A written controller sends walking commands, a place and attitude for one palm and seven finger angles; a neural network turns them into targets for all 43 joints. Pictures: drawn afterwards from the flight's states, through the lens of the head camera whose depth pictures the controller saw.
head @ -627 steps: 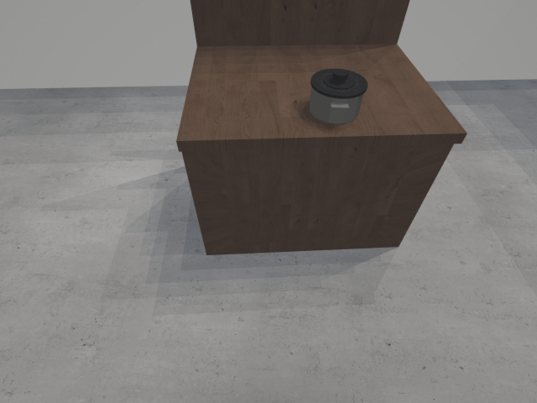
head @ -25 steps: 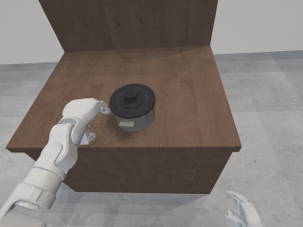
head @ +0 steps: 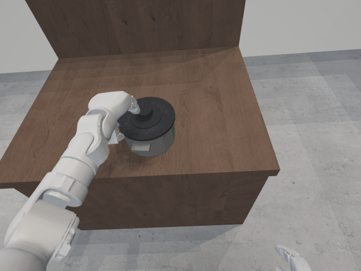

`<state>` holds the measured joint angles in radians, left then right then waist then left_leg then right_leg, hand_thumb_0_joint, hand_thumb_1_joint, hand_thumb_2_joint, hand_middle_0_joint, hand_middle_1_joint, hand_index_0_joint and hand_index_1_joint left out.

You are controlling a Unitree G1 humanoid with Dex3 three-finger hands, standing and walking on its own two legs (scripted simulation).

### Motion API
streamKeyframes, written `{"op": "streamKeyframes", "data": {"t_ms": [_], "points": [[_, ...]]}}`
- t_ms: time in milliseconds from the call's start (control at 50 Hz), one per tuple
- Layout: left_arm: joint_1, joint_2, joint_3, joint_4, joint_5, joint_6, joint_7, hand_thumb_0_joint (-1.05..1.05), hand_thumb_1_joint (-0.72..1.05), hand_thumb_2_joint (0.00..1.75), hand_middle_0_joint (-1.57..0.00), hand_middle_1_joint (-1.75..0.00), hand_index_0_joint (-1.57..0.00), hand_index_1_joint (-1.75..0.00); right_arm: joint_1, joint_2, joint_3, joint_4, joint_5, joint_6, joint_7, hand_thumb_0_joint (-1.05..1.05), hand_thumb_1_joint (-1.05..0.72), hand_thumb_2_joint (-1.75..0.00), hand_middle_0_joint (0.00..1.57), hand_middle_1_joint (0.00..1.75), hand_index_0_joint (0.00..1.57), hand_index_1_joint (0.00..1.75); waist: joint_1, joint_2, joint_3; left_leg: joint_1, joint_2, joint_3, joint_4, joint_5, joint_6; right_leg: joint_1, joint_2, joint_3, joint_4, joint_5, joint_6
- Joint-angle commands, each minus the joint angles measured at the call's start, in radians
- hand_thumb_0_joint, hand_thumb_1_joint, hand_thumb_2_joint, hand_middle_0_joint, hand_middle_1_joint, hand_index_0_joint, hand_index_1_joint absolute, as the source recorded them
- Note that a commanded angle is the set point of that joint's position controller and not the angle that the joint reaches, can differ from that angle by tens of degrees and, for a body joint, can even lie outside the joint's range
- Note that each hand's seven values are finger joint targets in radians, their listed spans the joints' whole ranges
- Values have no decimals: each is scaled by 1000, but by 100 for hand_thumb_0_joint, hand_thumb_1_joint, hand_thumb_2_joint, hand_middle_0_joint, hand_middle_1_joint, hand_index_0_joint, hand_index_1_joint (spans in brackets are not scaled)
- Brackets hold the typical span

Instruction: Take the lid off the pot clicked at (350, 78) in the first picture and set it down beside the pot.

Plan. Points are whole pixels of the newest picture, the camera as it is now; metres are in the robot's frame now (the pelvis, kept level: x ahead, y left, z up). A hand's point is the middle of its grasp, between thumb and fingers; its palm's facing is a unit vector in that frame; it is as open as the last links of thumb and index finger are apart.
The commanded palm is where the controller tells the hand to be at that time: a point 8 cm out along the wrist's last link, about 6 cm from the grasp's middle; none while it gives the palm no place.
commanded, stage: move the open hand above the knob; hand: left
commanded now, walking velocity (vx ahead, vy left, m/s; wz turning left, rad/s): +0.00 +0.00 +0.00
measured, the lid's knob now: (144, 111) +0.54 +0.12 +0.01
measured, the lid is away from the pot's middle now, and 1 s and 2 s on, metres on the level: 0.00 0.00 0.00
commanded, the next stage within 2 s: lower the open fingers around the knob in 1.26 s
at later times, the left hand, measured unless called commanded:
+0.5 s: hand (140, 102) +0.50 +0.11 +0.09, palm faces -0.31 -0.05 -0.95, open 9.9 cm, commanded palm +0.51 +0.11 +0.14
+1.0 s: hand (134, 100) +0.50 +0.13 +0.09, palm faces -0.34 -0.05 -0.94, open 9.9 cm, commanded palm +0.50 +0.13 +0.14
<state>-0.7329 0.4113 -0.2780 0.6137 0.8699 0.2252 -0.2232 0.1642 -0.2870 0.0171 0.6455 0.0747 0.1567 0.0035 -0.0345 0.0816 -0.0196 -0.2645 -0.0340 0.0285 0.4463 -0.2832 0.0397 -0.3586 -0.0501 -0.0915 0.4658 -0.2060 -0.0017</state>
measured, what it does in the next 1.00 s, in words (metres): stands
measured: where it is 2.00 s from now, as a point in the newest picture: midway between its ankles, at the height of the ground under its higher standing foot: outside the picture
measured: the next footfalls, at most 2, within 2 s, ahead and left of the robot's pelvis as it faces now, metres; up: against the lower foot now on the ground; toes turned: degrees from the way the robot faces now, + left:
none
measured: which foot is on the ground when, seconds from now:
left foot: down 0.00-1.00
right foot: down 0.00-1.00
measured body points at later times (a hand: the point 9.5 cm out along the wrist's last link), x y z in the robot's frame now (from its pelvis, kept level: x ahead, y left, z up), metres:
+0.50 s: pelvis +0.01 +0.01 +0.00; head +0.07 -0.02 +0.44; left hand +0.51 +0.11 +0.14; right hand +0.06 -0.25 -0.15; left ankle -0.04 +0.09 -0.74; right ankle +0.01 -0.12 -0.74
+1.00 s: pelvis +0.01 +0.00 +0.00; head +0.08 -0.02 +0.44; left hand +0.52 +0.13 +0.14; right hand +0.06 -0.27 -0.14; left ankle -0.04 +0.09 -0.74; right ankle +0.01 -0.12 -0.74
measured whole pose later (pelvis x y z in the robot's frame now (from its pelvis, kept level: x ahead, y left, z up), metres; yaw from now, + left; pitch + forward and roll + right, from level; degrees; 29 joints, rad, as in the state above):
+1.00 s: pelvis +0.01 +0.00 +0.00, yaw -2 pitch +12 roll +0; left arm -1.09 0.38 -0.26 1.05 0.92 0.21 -0.19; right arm 0.24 -0.28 -0.01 0.73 0.07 0.17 -0.02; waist -0.10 0.06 -0.07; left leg -0.39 -0.02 0.05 0.46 -0.29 0.04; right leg -0.48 -0.03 -0.07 0.45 -0.19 0.00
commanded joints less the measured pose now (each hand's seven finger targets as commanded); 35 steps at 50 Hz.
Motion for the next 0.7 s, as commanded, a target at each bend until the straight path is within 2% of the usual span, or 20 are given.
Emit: {"op": "streamKeyframes", "data": {"t_ms": [0, 40, 100, 160, 200, 240, 260, 300, 320, 360, 380, 400, 440, 460, 500, 520, 560, 580, 640, 680], "points": [[-464, 232, 133, 10, 30, -17, 45, 0, -25, 135, -84, -8, -84, -8, -33, -114, -30, -95, 5, -23, -14, 0, -90, -90, 20, 30, 20, 30, -11, -156, -354, 6, -14, -41, -27, 329, 11, 238, 32, 48, 0, 329, -37], [-556, 212, 114, 16, 37, -19, 47, 0, -25, 135, -84, -8, -84, -8, -27, -117, -35, -87, 6, -15, -17, 0, -90, -90, 20, 30, 20, 30, -19, -164, -355, -12, -15, -37, -32, 306, 14, 227, 29, 51, 0, 320, -38], [-674, 153, 61, -43, 25, -32, 46, 0, -25, 135, -84, -8, -84, -8, -16, -110, -46, -85, -2, -17, -16, 0, -90, -90, 20, 30, 20, 30, -32, -58, -430, 70, -16, -55, -18, 363, 10, 195, 29, 49, 7, 323, -42], [-691, 240, 137, -63, 31, -51, 56, 0, -25, 135, -84, -8, -84, -8, 10, -114, -51, -78, -12, -24, -18, 0, -90, -90, 20, 30, 20, 30, -22, -30, -543, 138, -11, -69, 9, 498, 7, 222, 32, 57, 20, 393, -40], [-668, 145, 71, 79, 37, -44, 60, 0, -25, 135, -84, -8, -84, -8, 34, -109, -47, -50, -7, -17, -16, 0, -90, -90, 20, 30, 20, 30, -41, -87, -455, 90, -7, -66, 6, 473, 1, 166, 39, 40, 18, 364, -38], [-676, 108, 48, 213, 45, -26, 69, 0, -25, 135, -84, -8, -84, -8, 52, -120, -48, -18, 3, -7, -13, 0, -90, -90, 20, 30, 20, 30, -58, -155, -357, 22, 1, -58, -4, 402, 0, 100, 46, 29, 14, 313, -39], [-717, 113, 50, 207, 46, -21, 76, 0, -25, 135, -84, -8, -84, -8, 54, -127, -49, -12, 1, -4, -12, 0, -90, -90, 20, 30, 20, 30, -59, -144, -365, 18, 2, -54, -8, 377, -1, 93, 45, 30, 18, 297, -39], [-809, 111, 52, 135, 35, -23, 87, 0, -25, 135, -84, -8, -84, -8, 49, -123, -57, -18, -8, -8, -12, 0, -90, -90, 20, 30, 20, 30, -57, -85, -457, 65, -4, -58, 2, 402, 0, 112, 39, 41, 24, 319, -41], [-863, 96, 39, 75, 30, -33, 91, 0, -25, 135, -84, -8, -84, -8, 51, -117, -59, -22, -13, -15, -10, 0, -90, -90, 20, 30, 20, 30, -57, -41, -525, 117, -2, -71, 13, 466, -5, 117, 37, 42, 33, 346, -41], [-881, 89, 36, 81, 37, -38, 95, 0, -25, 135, -84, -8, -84, -8, 69, -112, -64, -12, -21, -22, -9, 0, -90, -90, 20, 30, 20, 30, -61, -13, -578, 182, 10, -93, 39, 600, -18, 91, 41, 42, 41, 375, -37], [-856, 119, 65, 147, 46, -30, 101, 0, -25, 135, -84, -8, -84, -8, 87, -116, -63, 5, -22, -17, -10, 0, -90, -90, 20, 30, 20, 30, -62, -42, -561, 163, 10, -85, 43, 595, -18, 92, 45, 42, 37, 380, -37], [-828, 153, 92, 241, 58, -15, 108, 0, -25, 135, -84, -8, -84, -8, 95, -122, -56, 19, -18, -10, -12, 0, -90, -90, 20, 30, 20, 30, -64, -101, -496, 96, 9, -73, 33, 542, -16, 93, 48, 38, 35, 371, -37], [-842, 157, 99, 341, 65, 15, 126, 0, -25, 135, -84, -8, -84, -8, 98, -132, -49, 38, -10, -2, -17, 0, -90, -90, 20, 30, 20, 30, -77, -164, -423, -14, 5, -53, 9, 414, -5, 90, 49, 37, 35, 342, -38], [-875, 143, 85, 343, 66, 27, 134, 0, -25, 135, -84, -8, -84, -8, 95, -128, -46, 35, -11, -3, -17, 0, -90, -90, 20, 30, 20, 30, -80, -164, -425, -35, 1, -47, 3, 390, -2, 101, 48, 39, 36, 342, -37], [-933, 40, 8, 331, 59, 40, 132, 0, -25, 135, -84, -8, -84, -8, 99, -123, -54, 37, -14, -9, -14, 0, -90, -90, 20, 30, 20, 30, -100, -119, -461, 6, 4, -53, 14, 414, -2, 67, 46, 38, 37, 340, -36], [-984, 59, 23, 278, 53, 35, 130, 0, -25, 135, -84, -8, -84, -8, 109, -126, -60, 38, -18, -13, -13, 0, -90, -90, 20, 30, 20, 30, -100, -90, -521, 55, 10, -60, 25, 461, -5, 72, 44, 42, 40, 363, -34], [-942, 148, 102, 255, 55, 20, 120, 0, -25, 135, -84, -8, -84, -8, 114, -125, -63, 18, -30, -19, -12, 0, -90, -90, 20, 30, 20, 30, -71, -53, -638, 115, 9, -71, 46, 589, -8, 130, 43, 57, 49, 432, -33], [-902, 199, 142, 277, 61, 16, 114, 0, -25, 135, -84, -8, -84, -8, 120, -124, -59, 16, -32, -18, -14, 0, -90, -90, 20, 30, 20, 30, -62, -68, -661, 108, 7, -65, 49, 606, -5, 164, 43, 60, 50, 464, -32], [-820, 200, 133, 385, 83, 26, 103, 0, -25, 135, -84, -8, -84, -8, 123, -123, -47, 16, -16, -7, -20, 0, -90, -90, 20, 30, 20, 30, -71, -176, -538, -36, 0, -32, 27, 497, 11, 201, 44, 58, 37, 485, -30], [-842, 177, 108, 362, 85, 32, 103, 0, -25, 135, -84, -8, -84, -8, 115, -127, -49, 6, -14, -5, -19, 0, -90, -90, 20, 30, 20, 30, -76, -174, -493, -56, 0, -20, 15, 438, 17, 188, 42, 59, 24, 470, -28]]}}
